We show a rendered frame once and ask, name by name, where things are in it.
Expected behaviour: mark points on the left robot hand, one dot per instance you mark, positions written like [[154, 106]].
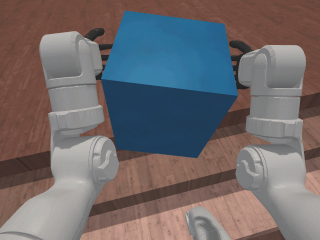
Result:
[[92, 35]]

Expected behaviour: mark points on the right robot thigh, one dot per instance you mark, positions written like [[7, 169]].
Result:
[[203, 225]]

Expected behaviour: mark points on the carton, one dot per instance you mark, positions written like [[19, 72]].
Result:
[[168, 83]]

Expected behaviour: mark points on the robot right forearm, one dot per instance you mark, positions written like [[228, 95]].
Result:
[[275, 76]]

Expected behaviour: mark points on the robot left forearm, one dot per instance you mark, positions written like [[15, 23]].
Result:
[[70, 64]]

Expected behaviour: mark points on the right robot hand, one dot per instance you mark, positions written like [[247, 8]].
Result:
[[243, 48]]

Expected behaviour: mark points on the right robot upper arm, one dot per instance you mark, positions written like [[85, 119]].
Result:
[[276, 174]]

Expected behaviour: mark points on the left robot upper arm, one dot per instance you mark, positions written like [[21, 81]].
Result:
[[80, 166]]

